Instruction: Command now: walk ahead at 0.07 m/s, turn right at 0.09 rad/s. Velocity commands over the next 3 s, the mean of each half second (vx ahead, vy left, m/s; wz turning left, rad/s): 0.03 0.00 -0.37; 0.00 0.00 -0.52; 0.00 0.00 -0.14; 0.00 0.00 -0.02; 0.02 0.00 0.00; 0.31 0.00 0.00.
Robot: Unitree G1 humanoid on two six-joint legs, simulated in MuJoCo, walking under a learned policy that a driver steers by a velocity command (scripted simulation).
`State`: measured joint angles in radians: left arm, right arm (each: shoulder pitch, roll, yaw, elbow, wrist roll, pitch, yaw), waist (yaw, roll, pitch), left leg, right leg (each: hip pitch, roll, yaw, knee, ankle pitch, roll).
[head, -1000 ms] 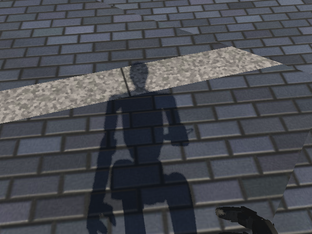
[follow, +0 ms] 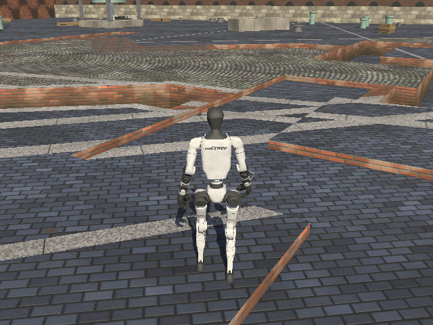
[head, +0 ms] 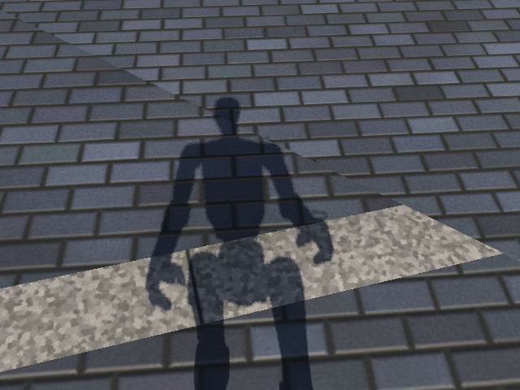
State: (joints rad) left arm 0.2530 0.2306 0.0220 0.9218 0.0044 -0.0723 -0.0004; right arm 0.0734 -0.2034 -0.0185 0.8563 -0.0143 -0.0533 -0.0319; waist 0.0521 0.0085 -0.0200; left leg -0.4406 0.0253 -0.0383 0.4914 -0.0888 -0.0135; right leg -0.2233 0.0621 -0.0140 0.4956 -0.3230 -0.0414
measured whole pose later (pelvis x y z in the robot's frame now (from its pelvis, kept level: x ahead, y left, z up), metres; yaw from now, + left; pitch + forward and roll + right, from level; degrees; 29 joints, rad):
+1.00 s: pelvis -0.04 +0.02 +0.00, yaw -31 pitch +2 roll +0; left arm 0.16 0.27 0.07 0.62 -0.01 0.07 0.00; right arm 0.14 -0.27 -0.07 0.75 0.01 0.01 -0.04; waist -0.02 0.01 0.04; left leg -0.29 0.09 0.10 0.50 -0.23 -0.02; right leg -0.35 -0.02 -0.01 0.69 -0.34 0.03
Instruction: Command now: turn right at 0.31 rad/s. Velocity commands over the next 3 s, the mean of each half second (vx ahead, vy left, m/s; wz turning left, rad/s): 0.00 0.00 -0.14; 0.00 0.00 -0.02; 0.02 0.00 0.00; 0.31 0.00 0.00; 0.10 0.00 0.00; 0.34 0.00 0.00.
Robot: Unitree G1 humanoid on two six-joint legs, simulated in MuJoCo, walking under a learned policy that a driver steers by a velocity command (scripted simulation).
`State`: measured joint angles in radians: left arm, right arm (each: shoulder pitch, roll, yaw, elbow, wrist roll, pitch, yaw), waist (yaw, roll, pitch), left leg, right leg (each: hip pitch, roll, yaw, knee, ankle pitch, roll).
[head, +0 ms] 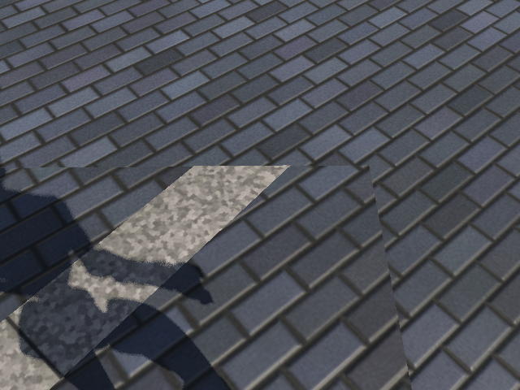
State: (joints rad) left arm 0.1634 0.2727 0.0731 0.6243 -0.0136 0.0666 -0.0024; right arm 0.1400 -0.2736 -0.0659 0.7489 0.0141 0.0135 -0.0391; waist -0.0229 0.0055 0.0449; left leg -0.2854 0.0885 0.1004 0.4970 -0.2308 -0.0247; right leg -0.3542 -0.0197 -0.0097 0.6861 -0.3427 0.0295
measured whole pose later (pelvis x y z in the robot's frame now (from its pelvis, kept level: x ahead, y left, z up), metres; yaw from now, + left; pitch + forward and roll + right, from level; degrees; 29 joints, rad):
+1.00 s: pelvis -0.02 -0.01 +0.00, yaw -2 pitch -2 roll +0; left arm 0.19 0.21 0.05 0.93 0.00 0.02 0.04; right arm 0.20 -0.22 -0.02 0.99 -0.01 -0.02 -0.03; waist 0.00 0.00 0.04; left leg -0.19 0.02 0.00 0.52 -0.30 -0.01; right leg -0.23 0.02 0.01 0.52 -0.25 -0.01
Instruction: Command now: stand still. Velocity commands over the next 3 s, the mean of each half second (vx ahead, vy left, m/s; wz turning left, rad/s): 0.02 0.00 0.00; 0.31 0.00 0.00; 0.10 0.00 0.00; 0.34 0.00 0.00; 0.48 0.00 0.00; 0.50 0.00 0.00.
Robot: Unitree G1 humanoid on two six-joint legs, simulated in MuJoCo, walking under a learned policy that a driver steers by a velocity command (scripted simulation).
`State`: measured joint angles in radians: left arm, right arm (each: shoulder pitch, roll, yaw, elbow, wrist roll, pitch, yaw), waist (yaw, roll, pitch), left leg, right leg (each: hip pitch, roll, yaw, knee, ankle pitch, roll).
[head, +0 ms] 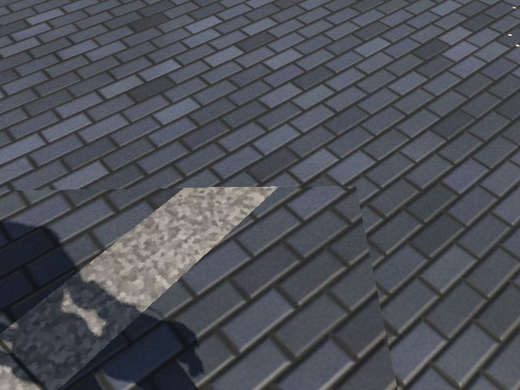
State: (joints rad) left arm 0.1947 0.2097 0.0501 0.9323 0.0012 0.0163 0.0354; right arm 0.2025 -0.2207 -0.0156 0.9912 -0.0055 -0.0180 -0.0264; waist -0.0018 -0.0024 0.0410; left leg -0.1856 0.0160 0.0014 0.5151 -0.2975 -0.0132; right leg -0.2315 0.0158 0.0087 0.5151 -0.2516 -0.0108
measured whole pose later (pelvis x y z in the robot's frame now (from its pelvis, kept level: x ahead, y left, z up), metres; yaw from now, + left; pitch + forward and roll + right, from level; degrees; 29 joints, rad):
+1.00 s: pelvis +0.17 +0.01 +0.00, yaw +0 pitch +2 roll -1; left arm 0.49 0.17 0.00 1.10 0.00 -0.07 0.02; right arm -0.01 -0.24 -0.02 0.85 0.02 -0.10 0.03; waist 0.08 0.03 0.03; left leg -0.64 0.04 0.03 0.67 -0.03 0.02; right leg 0.10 0.02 -0.02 0.21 -0.34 -0.01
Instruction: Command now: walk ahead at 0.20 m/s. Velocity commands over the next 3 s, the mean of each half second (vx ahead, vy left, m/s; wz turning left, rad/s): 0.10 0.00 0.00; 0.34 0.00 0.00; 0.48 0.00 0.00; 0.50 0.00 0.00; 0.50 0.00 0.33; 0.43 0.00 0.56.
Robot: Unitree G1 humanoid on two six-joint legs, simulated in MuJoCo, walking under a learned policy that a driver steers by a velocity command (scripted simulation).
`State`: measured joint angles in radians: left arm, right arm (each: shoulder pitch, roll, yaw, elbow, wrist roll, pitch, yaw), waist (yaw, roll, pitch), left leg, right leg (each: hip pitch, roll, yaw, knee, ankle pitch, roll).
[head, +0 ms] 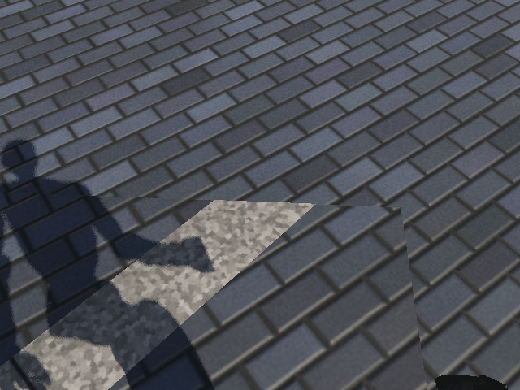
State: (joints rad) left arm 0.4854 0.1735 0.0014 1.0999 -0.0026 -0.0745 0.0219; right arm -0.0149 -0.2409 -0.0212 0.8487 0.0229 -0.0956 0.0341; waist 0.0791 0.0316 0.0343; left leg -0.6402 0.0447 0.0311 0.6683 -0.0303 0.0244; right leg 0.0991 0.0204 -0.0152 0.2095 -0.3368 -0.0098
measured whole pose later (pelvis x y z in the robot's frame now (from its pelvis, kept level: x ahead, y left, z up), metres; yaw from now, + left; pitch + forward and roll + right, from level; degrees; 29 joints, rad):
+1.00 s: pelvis +0.28 +0.06 +0.01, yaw +0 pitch +2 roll +0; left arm 0.11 0.23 0.05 0.95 0.07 -0.08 -0.04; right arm 0.47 -0.17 0.00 1.09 -0.08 -0.12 0.03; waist -0.06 -0.03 -0.04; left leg -0.01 -0.04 0.05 0.23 -0.27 0.06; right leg -0.67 -0.10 0.00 0.88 -0.05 -0.08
